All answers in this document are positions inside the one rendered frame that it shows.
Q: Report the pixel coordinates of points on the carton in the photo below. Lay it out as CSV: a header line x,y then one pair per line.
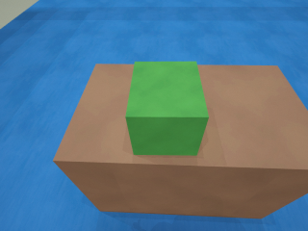
x,y
166,111

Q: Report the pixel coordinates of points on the pedestal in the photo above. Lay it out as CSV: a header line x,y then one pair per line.
x,y
252,160

